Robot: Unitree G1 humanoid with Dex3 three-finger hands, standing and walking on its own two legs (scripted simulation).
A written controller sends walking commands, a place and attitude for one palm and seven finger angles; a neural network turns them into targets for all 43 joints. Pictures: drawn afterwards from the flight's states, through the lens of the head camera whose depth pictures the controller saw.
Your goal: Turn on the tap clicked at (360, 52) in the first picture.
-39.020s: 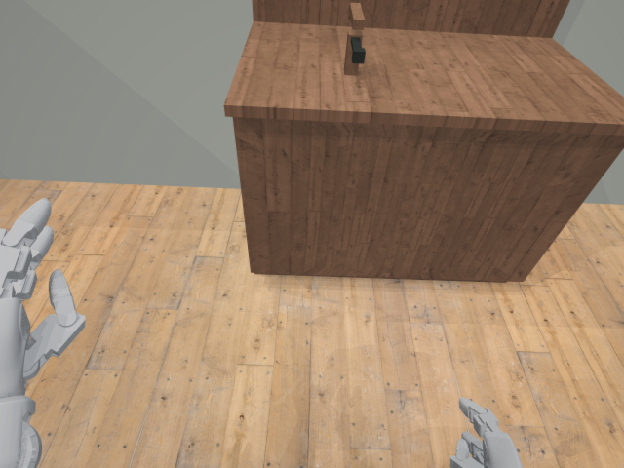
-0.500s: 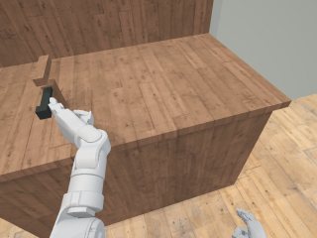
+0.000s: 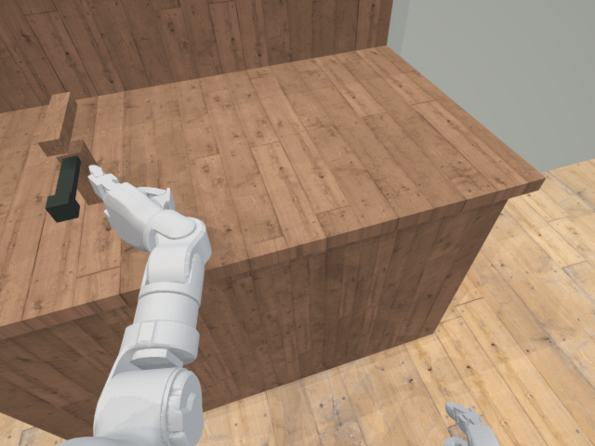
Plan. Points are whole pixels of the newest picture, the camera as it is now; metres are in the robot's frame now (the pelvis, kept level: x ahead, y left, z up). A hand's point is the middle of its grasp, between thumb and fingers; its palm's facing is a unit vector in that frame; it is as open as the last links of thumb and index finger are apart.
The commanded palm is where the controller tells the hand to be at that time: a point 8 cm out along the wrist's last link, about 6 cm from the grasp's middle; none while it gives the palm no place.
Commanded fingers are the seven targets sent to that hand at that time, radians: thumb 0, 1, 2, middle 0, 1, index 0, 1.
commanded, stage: push the lever round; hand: left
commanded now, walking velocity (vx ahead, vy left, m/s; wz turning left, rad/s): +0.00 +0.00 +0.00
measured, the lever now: (63, 207) +0.38 +0.34 +0.14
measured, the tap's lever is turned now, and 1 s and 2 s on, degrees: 0 0 0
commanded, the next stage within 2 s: lift the hand up off the lever in 0.10 s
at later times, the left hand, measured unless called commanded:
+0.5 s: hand (173, 185) +0.43 +0.20 +0.14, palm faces +0.82 -0.55 -0.12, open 7.8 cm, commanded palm +0.37 +0.22 +0.15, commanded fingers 0.00 0.90 0.90 -0.15 -0.15 -0.15 -0.15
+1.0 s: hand (160, 180) +0.41 +0.20 +0.17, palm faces +0.82 -0.56 -0.10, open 7.8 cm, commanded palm +0.35 +0.23 +0.17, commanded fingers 0.00 0.90 0.90 -0.15 -0.15 -0.15 -0.15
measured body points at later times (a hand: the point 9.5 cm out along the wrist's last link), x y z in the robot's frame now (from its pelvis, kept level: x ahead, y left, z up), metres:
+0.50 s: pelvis +0.01 +0.00 +0.00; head +0.02 -0.03 +0.45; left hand +0.38 +0.22 +0.15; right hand +0.14 -0.25 -0.13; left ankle -0.01 +0.13 -0.72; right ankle +0.04 -0.06 -0.72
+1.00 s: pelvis +0.00 +0.00 +0.01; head +0.00 -0.03 +0.46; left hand +0.36 +0.23 +0.17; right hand +0.17 -0.24 -0.11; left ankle -0.01 +0.13 -0.72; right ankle +0.04 -0.06 -0.72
